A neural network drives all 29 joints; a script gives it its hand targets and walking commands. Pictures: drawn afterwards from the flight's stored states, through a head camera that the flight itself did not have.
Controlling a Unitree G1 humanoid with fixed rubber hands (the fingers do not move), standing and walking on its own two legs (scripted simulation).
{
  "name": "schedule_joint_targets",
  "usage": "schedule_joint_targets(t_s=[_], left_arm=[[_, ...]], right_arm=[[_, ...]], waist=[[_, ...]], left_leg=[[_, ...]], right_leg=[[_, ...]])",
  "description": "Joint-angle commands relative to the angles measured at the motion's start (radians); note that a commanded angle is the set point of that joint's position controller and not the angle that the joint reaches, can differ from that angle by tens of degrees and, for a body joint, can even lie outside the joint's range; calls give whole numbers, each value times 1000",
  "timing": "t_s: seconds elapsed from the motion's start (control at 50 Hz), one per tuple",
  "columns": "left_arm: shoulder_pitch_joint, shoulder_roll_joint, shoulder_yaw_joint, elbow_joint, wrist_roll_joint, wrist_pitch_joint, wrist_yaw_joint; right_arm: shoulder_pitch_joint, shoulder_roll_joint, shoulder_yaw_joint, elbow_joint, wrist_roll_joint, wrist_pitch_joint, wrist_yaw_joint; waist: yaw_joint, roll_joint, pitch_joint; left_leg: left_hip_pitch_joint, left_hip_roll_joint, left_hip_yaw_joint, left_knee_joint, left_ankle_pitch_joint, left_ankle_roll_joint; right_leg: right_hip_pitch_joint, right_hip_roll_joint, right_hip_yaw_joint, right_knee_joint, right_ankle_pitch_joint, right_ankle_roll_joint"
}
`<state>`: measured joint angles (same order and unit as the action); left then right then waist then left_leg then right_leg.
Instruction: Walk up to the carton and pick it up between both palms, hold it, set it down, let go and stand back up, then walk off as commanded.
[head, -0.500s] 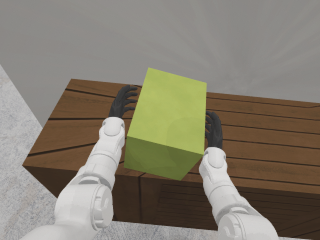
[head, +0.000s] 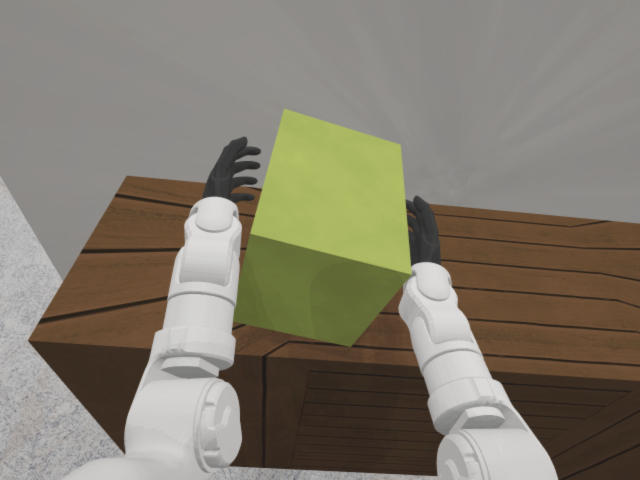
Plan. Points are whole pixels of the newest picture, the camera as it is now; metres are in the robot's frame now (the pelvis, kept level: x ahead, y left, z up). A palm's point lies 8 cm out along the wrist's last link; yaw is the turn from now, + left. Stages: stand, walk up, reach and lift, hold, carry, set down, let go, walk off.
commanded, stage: reach and lift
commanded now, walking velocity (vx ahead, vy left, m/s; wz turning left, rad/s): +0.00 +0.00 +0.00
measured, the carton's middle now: (318, 229) +0.42 +0.01 +0.09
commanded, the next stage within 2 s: hold in 1.22 s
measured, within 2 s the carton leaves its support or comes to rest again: neither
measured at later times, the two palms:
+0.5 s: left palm (223, 214) +0.36 +0.13 +0.16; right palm (438, 258) +0.34 -0.14 +0.13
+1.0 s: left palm (215, 202) +0.37 +0.13 +0.18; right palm (435, 245) +0.35 -0.13 +0.14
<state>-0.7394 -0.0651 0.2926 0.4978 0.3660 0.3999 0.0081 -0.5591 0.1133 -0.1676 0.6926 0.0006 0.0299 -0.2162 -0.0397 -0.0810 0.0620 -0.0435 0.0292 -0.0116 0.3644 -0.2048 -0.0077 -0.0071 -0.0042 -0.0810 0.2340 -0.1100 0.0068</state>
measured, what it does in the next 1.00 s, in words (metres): stands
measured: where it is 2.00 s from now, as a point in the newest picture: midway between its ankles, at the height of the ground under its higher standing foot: outside the picture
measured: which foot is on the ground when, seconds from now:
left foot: down 0.00-1.00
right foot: down 0.00-1.00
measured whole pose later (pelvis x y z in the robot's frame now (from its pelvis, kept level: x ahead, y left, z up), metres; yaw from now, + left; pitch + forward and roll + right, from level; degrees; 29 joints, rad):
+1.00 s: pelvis -0.01 -0.01 +0.00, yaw +1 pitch -10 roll -1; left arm -0.67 -0.06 0.27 0.21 0.40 0.66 -0.02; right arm -0.59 0.07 -0.05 0.51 0.09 0.22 -0.22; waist -0.09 -0.07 0.12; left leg 0.01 0.02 -0.03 0.35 -0.19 -0.01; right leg 0.04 -0.02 -0.10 0.26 -0.12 0.00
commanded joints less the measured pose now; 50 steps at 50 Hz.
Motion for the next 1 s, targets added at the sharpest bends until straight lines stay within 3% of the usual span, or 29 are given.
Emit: schedule_joint_targets(t_s=[0.0,0.04,0.06,0.08,0.16,0.18,0.2,0.22,0.24,0.26,0.28,0.3,0.32,0.38,0.4,0.44,0.5,0.52,0.56,0.64,0.72,0.74,0.78,0.82,0.84,0.86,0.9,0.92,0.98], left_arm=[[-378,-616,-352,-36,-93,52,-175],[-404,-603,-357,-68,-99,59,-173],[-416,-594,-361,-104,-105,68,-178],[-390,-614,-400,-166,-111,76,-168],[-389,-599,-431,-235,-136,105,-158],[-322,-605,-422,-215,-119,124,-162],[-342,-624,-468,-307,-143,122,-154],[-348,-602,-475,-311,-149,134,-156],[-366,-618,-509,-348,-165,131,-149],[-327,-606,-489,-359,-159,133,-148],[-338,-611,-515,-369,-161,148,-145],[-299,-609,-514,-396,-167,147,-146],[-320,-613,-536,-440,-165,159,-139],[-309,-572,-482,-420,-150,186,-147],[-340,-574,-482,-398,-141,186,-158],[-325,-565,-468,-362,-129,201,-168],[-335,-590,-487,-381,-145,198,-169],[-358,-561,-467,-378,-148,188,-172],[-370,-508,-377,-319,-92,203,-186],[-436,-515,-362,-279,-87,210,-201],[-431,-545,-434,-340,-132,199,-191],[-417,-541,-424,-310,-129,201,-183],[-432,-535,-423,-383,-128,191,-179],[-409,-516,-374,-322,-102,212,-191],[-441,-519,-389,-314,-95,217,-199],[-453,-514,-388,-347,-109,208,-198],[-461,-530,-428,-361,-128,211,-190],[-474,-560,-467,-376,-139,210,-182],[-422,-534,-417,-311,-121,229,-185]], right_arm=[[-842,376,340,-350,6,-100,121],[-871,388,370,-386,18,-93,125],[-841,382,372,-399,19,-87,122],[-801,372,401,-399,53,-74,123],[-836,381,438,-461,64,-55,123],[-790,367,417,-423,64,-39,123],[-771,377,460,-453,86,-33,119],[-824,372,474,-498,104,-27,117],[-773,357,464,-472,100,-14,120],[-778,389,506,-539,117,-7,114],[-811,389,528,-559,132,-2,113],[-792,411,559,-602,144,13,109],[-738,383,538,-550,146,33,114],[-741,394,543,-568,138,64,112],[-747,380,502,-533,117,70,111],[-797,395,506,-559,116,68,112],[-799,415,533,-577,135,77,109],[-839,439,540,-597,127,72,108],[-767,411,468,-479,95,95,112],[-845,423,434,-457,93,83,118],[-886,422,498,-540,118,65,107],[-889,416,492,-525,114,74,108],[-829,415,497,-507,133,80,109],[-837,408,463,-495,123,89,101],[-837,397,448,-468,114,95,106],[-828,410,452,-466,106,94,106],[-848,400,456,-467,116,91,111],[-883,390,475,-509,132,77,112],[-898,374,459,-501,129,94,104]], waist=[[-43,119,-336],[-26,108,-366],[-39,102,-374],[-29,126,-400],[-38,114,-397],[-50,138,-368],[-50,139,-418],[-48,134,-439],[-75,141,-442],[-47,125,-455],[-52,139,-469],[-43,102,-463],[-56,152,-456],[-48,81,-390],[-68,77,-374],[-58,95,-355],[-61,65,-387],[-44,49,-413],[-47,52,-321],[-45,64,-314],[-54,97,-431],[-53,98,-426],[-56,113,-450],[-58,84,-379],[-78,86,-345],[-60,91,-379],[-71,93,-388],[-77,129,-416],[-66,91,-377]], left_leg=[[65,-43,56,-43,258,-34],[72,-52,63,-38,275,-22],[74,-48,55,-34,304,-23],[116,-43,48,-21,382,-47],[115,-48,50,-22,351,-34],[121,-41,46,-20,372,-39],[156,-35,42,-2,452,-51],[157,-44,39,2,451,-44],[162,-38,32,6,451,-61],[153,-50,42,18,460,-40],[150,-53,44,15,443,-43],[143,-56,40,14,441,-35],[162,-45,19,14,489,-54],[94,-57,37,-18,329,-15],[87,-58,46,-32,270,-9],[58,-59,35,-41,228,-4],[70,-61,39,-40,273,-3],[32,-67,39,-45,213,12],[4,-66,41,-74,131,18],[-7,-71,66,-96,56,29],[81,-65,49,-44,266,-4],[78,-65,36,-50,250,-3],[92,-68,46,-39,302,-5],[64,-69,53,-62,239,12],[64,-73,53,-66,188,10],[64,-69,55,-69,195,8],[113,-60,48,-59,270,-5],[129,-61,45,-41,302,-19],[119,-56,44,-50,288,-8]], right_leg=[[179,55,-34,-1,91,4],[183,54,-34,8,116,10],[186,54,-32,20,159,17],[189,67,-40,17,171,14],[185,61,-45,19,143,13],[170,60,-43,14,159,16],[183,74,-47,27,196,18],[182,71,-46,32,209,19],[169,75,-54,33,187,15],[193,67,-36,37,249,23],[197,66,-44,35,244,28],[203,68,-38,43,286,34],[175,75,-43,50,253,23],[203,51,-30,36,233,36],[182,48,-32,35,190,37],[189,46,-31,34,166,33],[220,52,-34,41,215,42],[235,40,-24,54,224,54],[205,33,-24,40,126,47],[198,20,-29,21,44,47],[246,39,-45,49,209,51],[240,38,-41,46,187,47],[251,39,-42,50,231,47],[247,32,-36,33,200,53],[225,29,-41,28,152,51],[238,35,-46,31,130,47],[209,48,-55,32,125,41],[191,52,-60,31,130,38],[192,53,-57,16,113,37]])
